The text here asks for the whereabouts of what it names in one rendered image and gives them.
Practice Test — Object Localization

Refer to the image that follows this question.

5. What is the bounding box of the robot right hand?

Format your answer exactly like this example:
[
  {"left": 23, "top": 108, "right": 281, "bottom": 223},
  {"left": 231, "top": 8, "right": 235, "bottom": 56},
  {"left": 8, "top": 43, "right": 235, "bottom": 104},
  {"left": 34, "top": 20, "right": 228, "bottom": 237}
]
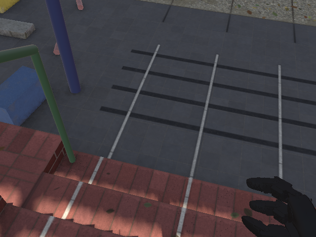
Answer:
[{"left": 241, "top": 176, "right": 316, "bottom": 237}]

